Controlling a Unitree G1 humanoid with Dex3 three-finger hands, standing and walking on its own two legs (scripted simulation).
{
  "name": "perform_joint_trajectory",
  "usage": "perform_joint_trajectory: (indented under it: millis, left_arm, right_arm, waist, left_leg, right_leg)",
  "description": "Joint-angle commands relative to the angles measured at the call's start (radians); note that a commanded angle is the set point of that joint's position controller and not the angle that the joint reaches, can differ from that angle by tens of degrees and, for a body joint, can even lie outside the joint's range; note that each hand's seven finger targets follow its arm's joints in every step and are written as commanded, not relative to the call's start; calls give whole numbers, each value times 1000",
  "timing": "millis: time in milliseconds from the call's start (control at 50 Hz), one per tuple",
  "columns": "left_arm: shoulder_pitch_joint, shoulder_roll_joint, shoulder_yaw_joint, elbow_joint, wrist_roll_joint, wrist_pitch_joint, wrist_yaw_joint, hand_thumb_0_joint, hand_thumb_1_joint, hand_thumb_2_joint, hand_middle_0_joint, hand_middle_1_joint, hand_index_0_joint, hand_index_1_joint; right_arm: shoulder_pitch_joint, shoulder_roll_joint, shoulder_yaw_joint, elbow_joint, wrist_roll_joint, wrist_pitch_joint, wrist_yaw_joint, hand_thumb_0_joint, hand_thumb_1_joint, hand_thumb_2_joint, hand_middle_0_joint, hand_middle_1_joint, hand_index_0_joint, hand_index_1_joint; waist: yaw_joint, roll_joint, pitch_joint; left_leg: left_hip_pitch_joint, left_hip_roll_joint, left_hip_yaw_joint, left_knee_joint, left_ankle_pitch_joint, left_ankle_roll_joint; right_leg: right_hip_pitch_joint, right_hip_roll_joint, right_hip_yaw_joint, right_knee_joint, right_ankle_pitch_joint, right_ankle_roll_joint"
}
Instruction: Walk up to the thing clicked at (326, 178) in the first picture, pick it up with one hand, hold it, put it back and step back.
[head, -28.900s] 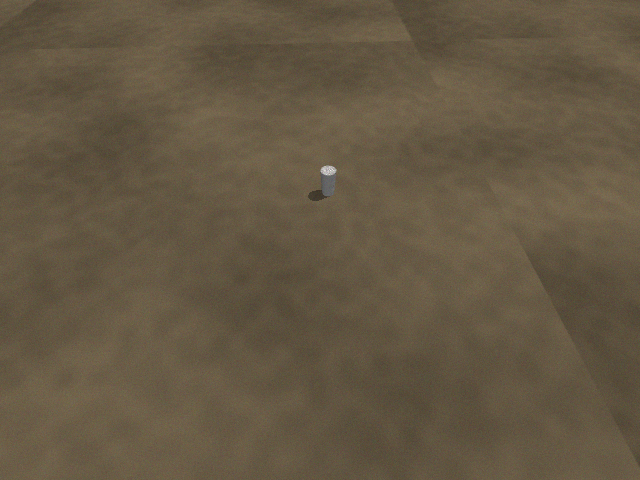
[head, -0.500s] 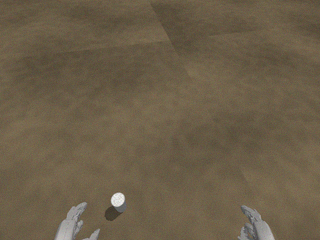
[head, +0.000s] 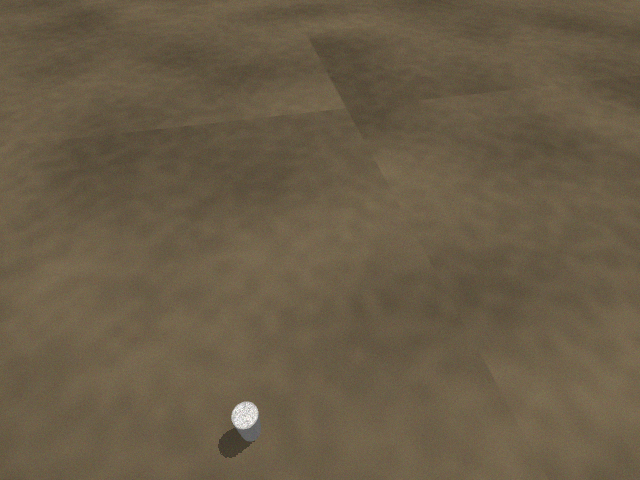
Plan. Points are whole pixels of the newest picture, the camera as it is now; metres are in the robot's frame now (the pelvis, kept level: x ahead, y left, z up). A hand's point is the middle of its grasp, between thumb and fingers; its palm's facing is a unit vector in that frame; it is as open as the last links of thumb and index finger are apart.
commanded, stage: stand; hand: left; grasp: from the side
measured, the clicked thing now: (248, 423) +0.43 +0.23 -0.70
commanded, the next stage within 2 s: step back in 1.60 s
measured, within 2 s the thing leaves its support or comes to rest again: neither
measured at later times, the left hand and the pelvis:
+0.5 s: hand out of the picture +0.01 +0.25 -0.15, palm faces -0.02 -0.94 -0.35, open 7.3 cm; pelvis -0.02 +0.00 +0.01, yaw +0 degrees
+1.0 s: hand out of the picture +0.07 +0.24 -0.15, palm faces -0.03 -0.94 -0.33, open 7.3 cm; pelvis +0.00 +0.00 +0.01, yaw -1 degrees
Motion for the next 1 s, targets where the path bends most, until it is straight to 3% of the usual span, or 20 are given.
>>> perform_joint_trajectory:
  millis: [0, 120, 180, 200, 240, 320, 360, 400, 440, 520, 560, 660, 700, 720, 780, 980]
  left_arm:
    - [-50, 193, 37, -15, 0, -35, 10, 0, 900, 900, -200, -300, -200, -301]
    - [-78, 205, 36, 42, 0, -33, 5, 0, 900, 900, -200, -300, -200, -301]
    - [-81, 201, 33, 63, 0, -34, 4, 0, 900, 900, -200, -300, -200, -301]
    - [-75, 201, 33, 74, 0, -31, 2, 0, 900, 900, -200, -300, -200, -301]
    - [-80, 207, 35, 82, 1, -31, 0, 0, 900, 900, -200, -300, -200, -301]
    - [-87, 210, 33, 95, 3, -30, -2, 0, 900, 900, -200, -300, -200, -301]
    - [-73, 207, 30, 103, 4, -27, -4, 0, 900, 900, -200, -300, -200, -301]
    - [-70, 207, 28, 105, 3, -30, -6, 0, 900, 900, -200, -300, -200, -301]
    - [-78, 221, 30, 108, 3, -29, -6, 0, 900, 900, -200, -300, -200, -301]
    - [-73, 218, 28, 112, 0, -30, -6, 0, 900, 900, -200, -300, -200, -301]
    - [-75, 219, 28, 115, -2, -33, -6, 0, 900, 900, -200, -300, -200, -301]
    - [-73, 213, 25, 126, -5, -32, -7, 0, 900, 900, -200, -300, -200, -301]
    - [-69, 206, 23, 129, -7, -33, -7, 0, 900, 900, -200, -300, -200, -301]
    - [-71, 204, 22, 133, -8, -32, -8, 0, 900, 900, -200, -300, -200, -301]
    - [-74, 202, 21, 133, -6, -34, -6, 0, 900, 900, -200, -300, -200, -301]
    - [-96, 210, 28, 133, -9, -29, -8, 0, 900, 900, -200, -300, -200, -301]
  right_arm:
    - [-63, -196, -35, -28, 7, -25, -15, 0, -900, -900, 200, 300, 200, 300]
    - [-59, -198, -33, 18, 8, -21, -11, 0, -900, -900, 200, 300, 200, 300]
    - [-75, -195, -31, 29, 9, -17, -8, 0, -900, -900, 200, 300, 200, 300]
    - [-74, -203, -33, 35, 8, -15, -8, 0, -900, -900, 200, 300, 200, 300]
    - [-71, -204, -33, 39, 9, -15, -8, 0, -900, -900, 200, 300, 200, 300]
    - [-76, -204, -32, 45, 9, -14, -5, 0, -900, -900, 200, 300, 200, 300]
    - [-79, -214, -34, 49, 8, -12, -3, 0, -900, -900, 200, 300, 200, 300]
    - [-69, -212, -31, 52, 10, -11, -1, 0, -900, -900, 200, 300, 200, 300]
    - [-61, -213, -32, 54, 10, -8, 0, 0, -900, -900, 200, 300, 200, 300]
    - [-58, -221, -32, 54, 10, -9, 2, 0, -900, -900, 200, 300, 200, 300]
    - [-61, -214, -29, 53, 12, -13, 2, 0, -900, -900, 200, 300, 200, 300]
    - [-60, -223, -23, 60, 15, -15, -2, 0, -900, -900, 200, 300, 200, 300]
    - [-63, -218, -20, 62, 18, -20, -4, 0, -900, -900, 200, 300, 200, 300]
    - [-53, -214, -16, 68, 19, -19, -4, 0, -900, -900, 200, 300, 200, 300]
    - [-62, -227, -18, 67, 21, -23, -6, 0, -900, -900, 200, 300, 200, 300]
    - [-72, -229, -16, 78, 21, -26, -11, 0, -900, -900, 200, 300, 200, 300]
  waist:
    - [-2, -6, -56]
    - [-12, 20, -13]
    - [-5, 3, -7]
    - [-5, 14, 10]
    - [-6, 20, -13]
    - [-10, 9, 1]
    - [-6, 15, 15]
    - [-7, 13, 11]
    - [-14, -15, 8]
    - [-12, -6, -17]
    - [-13, -5, -32]
    - [-10, 17, -35]
    - [-8, 9, -57]
    - [-14, 15, -45]
    - [-12, 1, -71]
    - [-14, -5, -49]
  left_leg:
    - [45, 100, -121, -140, 165, 14]
    - [15, 100, -126, -215, 45, 8]
    - [16, 103, -126, -220, 37, 10]
    - [-2, 102, -132, -236, -29, 7]
    - [8, 108, -135, -245, -35, 10]
    - [3, 105, -133, -241, -59, 9]
    - [-16, 104, -139, -250, -121, 7]
    - [-25, 102, -135, -238, -109, 12]
    - [-6, 97, -127, -223, -98, 12]
    - [-10, 103, -131, -220, -92, 18]
    - [14, 107, -124, -211, -23, 19]
    - [4, 118, -132, -229, -18, 21]
    - [39, 119, -123, -218, 78, 18]
    - [27, 118, -125, -227, 57, 17]
    - [76, 124, -114, -206, 157, 18]
    - [77, 128, -112, -232, 169, 4]
  right_leg:
    - [29, -76, 93, -145, 133, -43]
    - [37, -72, 95, -192, 56, -34]
    - [40, -76, 97, -210, 38, -33]
    - [20, -65, 89, -214, -10, -28]
    - [33, -71, 96, -213, 6, -32]
    - [3, -73, 105, -230, -53, -33]
    - [-20, -65, 101, -238, -110, -31]
    - [-5, -72, 111, -243, -97, -33]
    - [-35, -81, 128, -262, -154, -35]
    - [-17, -81, 126, -253, -127, -39]
    - [-4, -87, 126, -245, -64, -41]
    - [30, -79, 111, -221, 13, -40]
    - [51, -86, 111, -215, 89, -42]
    - [45, -81, 105, -215, 84, -40]
    - [62, -88, 106, -214, 167, -36]
    - [69, -87, 101, -226, 172, -29]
